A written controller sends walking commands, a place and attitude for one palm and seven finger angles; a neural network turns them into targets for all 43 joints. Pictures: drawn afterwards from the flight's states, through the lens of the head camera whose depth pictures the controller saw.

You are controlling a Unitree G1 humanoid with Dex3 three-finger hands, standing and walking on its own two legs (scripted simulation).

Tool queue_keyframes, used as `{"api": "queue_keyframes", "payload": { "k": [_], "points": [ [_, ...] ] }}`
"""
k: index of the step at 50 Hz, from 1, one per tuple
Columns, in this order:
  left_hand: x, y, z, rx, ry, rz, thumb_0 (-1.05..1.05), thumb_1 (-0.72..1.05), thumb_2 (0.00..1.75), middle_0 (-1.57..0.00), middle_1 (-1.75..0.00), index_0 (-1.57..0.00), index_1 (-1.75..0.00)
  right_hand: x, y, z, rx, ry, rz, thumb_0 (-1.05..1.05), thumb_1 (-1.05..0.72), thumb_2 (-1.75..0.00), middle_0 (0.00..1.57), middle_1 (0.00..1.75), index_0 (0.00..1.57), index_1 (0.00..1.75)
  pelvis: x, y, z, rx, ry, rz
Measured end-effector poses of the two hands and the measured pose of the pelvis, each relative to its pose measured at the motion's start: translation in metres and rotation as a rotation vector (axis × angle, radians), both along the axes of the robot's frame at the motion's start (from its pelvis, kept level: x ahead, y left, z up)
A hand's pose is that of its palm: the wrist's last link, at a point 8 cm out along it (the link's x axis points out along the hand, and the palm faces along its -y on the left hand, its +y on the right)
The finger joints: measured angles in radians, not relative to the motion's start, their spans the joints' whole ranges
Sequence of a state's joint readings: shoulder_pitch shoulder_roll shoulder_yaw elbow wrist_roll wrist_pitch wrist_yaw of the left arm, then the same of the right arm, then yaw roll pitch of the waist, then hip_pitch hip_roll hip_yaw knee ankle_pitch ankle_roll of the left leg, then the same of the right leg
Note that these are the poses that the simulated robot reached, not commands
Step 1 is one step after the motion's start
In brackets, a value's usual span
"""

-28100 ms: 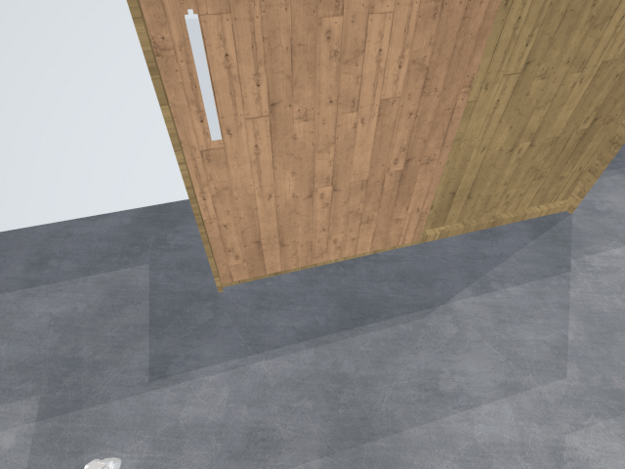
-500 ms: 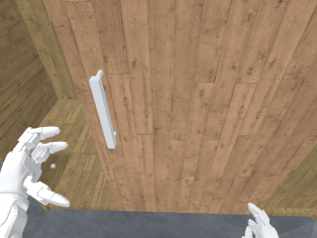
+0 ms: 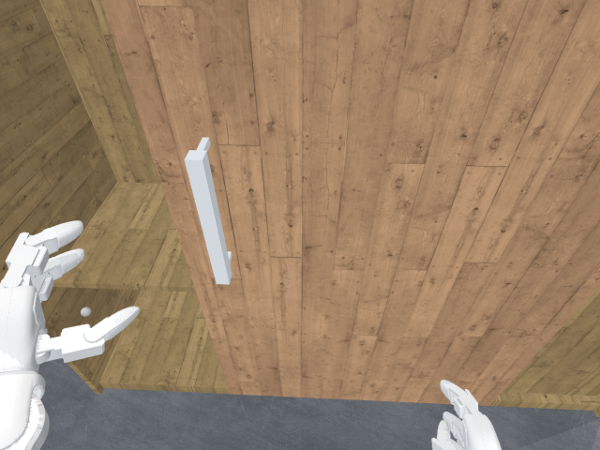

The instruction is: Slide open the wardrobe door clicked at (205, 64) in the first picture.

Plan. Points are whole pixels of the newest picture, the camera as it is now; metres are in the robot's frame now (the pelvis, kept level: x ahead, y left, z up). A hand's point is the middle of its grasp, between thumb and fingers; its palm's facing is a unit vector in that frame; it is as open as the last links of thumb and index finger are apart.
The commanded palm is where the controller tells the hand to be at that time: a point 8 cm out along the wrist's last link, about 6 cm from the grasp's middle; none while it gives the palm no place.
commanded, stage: draw the hand back to the body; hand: left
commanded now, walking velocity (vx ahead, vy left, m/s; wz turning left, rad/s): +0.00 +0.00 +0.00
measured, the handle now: (215, 217) +0.43 +0.21 +0.08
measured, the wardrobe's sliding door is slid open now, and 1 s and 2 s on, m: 0.44 0.44 0.44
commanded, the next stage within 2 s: step back with the hand held close in 0.64 s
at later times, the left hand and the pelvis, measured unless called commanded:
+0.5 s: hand (89, 300) +0.20 +0.25 +0.17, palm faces +0.46 -0.81 -0.37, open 7.6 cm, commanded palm +0.15 +0.29 +0.18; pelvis +0.02 -0.01 +0.00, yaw +0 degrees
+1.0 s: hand (79, 311) +0.19 +0.26 +0.16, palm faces +0.39 -0.80 -0.46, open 7.4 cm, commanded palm +0.13 +0.30 +0.18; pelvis -0.01 +0.00 +0.00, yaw +0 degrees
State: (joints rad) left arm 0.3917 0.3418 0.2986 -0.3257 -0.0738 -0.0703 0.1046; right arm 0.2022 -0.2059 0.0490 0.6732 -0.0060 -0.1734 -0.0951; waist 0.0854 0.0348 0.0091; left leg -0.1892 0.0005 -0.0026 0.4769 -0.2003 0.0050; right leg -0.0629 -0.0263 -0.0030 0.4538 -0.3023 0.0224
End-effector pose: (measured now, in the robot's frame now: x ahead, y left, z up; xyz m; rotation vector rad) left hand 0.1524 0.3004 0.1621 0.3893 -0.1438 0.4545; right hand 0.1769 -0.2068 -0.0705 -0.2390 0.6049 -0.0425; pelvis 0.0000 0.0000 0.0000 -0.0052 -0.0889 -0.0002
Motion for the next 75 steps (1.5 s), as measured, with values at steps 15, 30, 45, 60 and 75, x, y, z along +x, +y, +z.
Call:
{"api": "queue_keyframes", "payload": {
  "k": [15, 30, 45, 60, 75],
  "points": [
    [0.005, -0.005, 0.022, 0.064, -0.018, -0.005, 0.01, 0.65, 0.78, -0.21, -0.44, -0.22, -0.44, 0.016, -0.015, 0.005, -0.003, 0.011, -0.024, 0.02, -0.9, -0.9, 0.21, 0.3, 0.2, 0.3, 0.015, -0.004, 0.004, 0.004, 0.005, -0.011],
    [0.001, -0.014, 0.021, 0.051, -0.01, 0.003, 0.01, 0.88, 0.89, -0.21, -0.31, -0.21, -0.31, 0.019, -0.024, 0.005, -0.005, 0.016, -0.028, 0.02, -0.9, -0.9, 0.2, 0.3, 0.2, 0.3, 0.015, -0.014, 0.005, 0.003, -0.001, -0.005],
    [0.0, -0.003, 0.031, 0.123, -0.04, -0.003, 0.01, 0.89, 0.9, -0.21, -0.3, -0.21, -0.3, 0.006, -0.026, 0.003, -0.016, 0.076, -0.048, 0.02, -0.9, -0.9, 0.2, 0.3, 0.2, 0.3, 0.001, -0.011, 0.005, -0.017, 0.041, 0.008],
    [-0.04, 0.021, 0.019, 0.181, 0.026, -0.075, 0.01, 0.89, 0.9, -0.21, -0.3, -0.21, -0.3, -0.052, -0.012, 0.005, -0.045, 0.108, -0.125, 0.02, -0.9, -0.9, 0.2, 0.3, 0.2, 0.3, -0.044, 0.016, 0.001, -0.027, 0.079, -0.003],
    [-0.13, 0.028, 0.02, 0.22, -0.068, 0.028, 0.01, 0.89, 0.9, -0.21, -0.3, -0.21, -0.3, -0.088, 0.004, -0.007, -0.061, 0.089, -0.001, 0.02, -0.9, -0.9, 0.21, 0.3, 0.2, 0.3, -0.095, 0.014, -0.01, -0.045, 0.07, 0.08]
  ]
}}
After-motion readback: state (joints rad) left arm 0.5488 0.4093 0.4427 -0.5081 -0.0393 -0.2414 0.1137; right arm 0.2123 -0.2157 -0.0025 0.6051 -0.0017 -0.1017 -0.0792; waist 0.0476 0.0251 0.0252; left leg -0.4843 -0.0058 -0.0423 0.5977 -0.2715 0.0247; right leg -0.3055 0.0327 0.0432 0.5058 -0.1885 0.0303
